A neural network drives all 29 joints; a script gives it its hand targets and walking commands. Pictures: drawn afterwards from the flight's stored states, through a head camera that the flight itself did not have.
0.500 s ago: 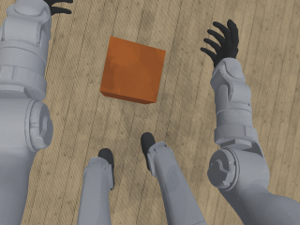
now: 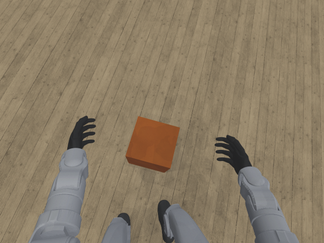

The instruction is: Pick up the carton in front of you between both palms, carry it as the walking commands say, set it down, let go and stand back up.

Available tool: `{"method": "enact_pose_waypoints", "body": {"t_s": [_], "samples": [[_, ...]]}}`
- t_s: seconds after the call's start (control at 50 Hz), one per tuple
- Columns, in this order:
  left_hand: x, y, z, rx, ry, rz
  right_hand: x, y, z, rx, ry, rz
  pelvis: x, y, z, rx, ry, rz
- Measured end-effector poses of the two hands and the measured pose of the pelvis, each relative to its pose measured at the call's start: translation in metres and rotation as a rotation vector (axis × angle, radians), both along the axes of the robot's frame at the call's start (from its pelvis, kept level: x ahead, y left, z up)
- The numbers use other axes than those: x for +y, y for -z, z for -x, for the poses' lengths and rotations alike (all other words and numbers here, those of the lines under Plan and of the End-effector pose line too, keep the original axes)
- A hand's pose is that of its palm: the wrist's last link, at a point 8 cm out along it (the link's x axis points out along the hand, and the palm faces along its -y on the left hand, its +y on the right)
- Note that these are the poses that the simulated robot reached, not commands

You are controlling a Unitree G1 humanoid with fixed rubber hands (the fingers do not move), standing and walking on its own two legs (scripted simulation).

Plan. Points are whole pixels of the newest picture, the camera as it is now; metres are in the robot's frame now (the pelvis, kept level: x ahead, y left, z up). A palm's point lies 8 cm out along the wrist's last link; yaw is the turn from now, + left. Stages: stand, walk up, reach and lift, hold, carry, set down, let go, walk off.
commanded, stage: let go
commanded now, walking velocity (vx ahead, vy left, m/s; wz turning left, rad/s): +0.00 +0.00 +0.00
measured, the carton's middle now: (152, 146) +0.46 -0.07 -0.60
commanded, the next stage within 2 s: stand in 0.98 s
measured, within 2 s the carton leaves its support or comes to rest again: neither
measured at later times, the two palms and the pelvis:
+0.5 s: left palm (22, 210) +0.25 +0.24 -0.03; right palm (249, 199) +0.20 -0.21 -0.02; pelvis +0.05 +0.02 +0.05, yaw -3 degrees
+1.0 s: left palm (23, 234) +0.20 +0.24 -0.02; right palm (260, 203) +0.19 -0.23 -0.02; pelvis +0.03 +0.01 +0.04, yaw -3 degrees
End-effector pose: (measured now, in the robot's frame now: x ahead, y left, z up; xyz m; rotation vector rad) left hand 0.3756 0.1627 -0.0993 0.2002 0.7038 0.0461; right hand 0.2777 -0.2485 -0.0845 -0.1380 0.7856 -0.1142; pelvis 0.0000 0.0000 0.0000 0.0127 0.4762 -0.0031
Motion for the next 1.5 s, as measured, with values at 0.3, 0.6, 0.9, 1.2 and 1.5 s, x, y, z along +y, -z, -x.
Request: {"method": "enact_pose_waypoints", "body": {"t_s": [0.3, 0.6, 0.9, 1.2, 1.5], "samples": [[0.035, -0.042, 0.074, 0.035, 0.034, 0.001, 0.013, -0.054, 0.081, 0.022, 0.037, -0.003, 0.003, -0.034, -0.04, -0.268, 0.031, 0.017], [0.094, -0.078, 0.152, 0.079, -0.006, -0.003, 0.042, -0.063, 0.074, 0.002, -0.016, 0.003, 0.03, -0.047, -0.052, -0.467, 0.037, 0.035], [0.079, -0.077, 0.168, 0.068, -0.014, 0.007, 0.024, -0.07, 0.082, 0.024, 0.008, 0.064, 0.019, -0.043, -0.039, -0.549, 0.043, 0.032], [0.127, -0.07, 0.201, 0.199, -0.085, -0.212, -0.028, -0.034, 0.104, 0.113, -0.009, 0.155, 0.002, -0.039, -0.043, -0.473, 0.02, 0.022], [0.124, -0.065, 0.194, 0.247, -0.129, -0.21, -0.04, -0.028, 0.085, 0.161, -0.029, 0.182, -0.005, -0.043, -0.06, -0.477, 0.007, 0.015]]}}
